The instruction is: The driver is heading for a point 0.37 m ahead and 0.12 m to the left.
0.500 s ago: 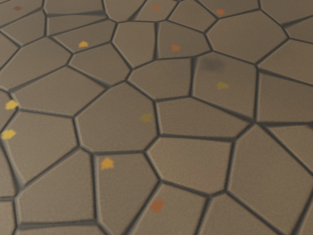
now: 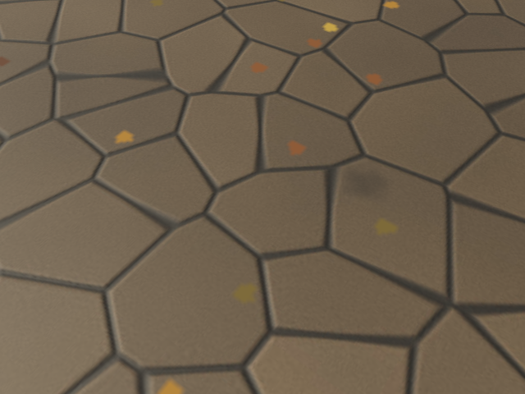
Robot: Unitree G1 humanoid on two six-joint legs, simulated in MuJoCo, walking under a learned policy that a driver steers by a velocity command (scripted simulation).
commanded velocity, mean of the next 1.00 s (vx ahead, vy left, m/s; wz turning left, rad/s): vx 0.27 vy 0.00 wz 0.17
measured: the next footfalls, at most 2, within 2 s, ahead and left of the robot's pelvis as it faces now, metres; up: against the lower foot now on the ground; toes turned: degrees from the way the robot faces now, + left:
right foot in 0.38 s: +0.39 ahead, -0.13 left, +0.00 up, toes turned +10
left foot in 0.72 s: +0.38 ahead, +0.12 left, +0.00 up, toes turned +11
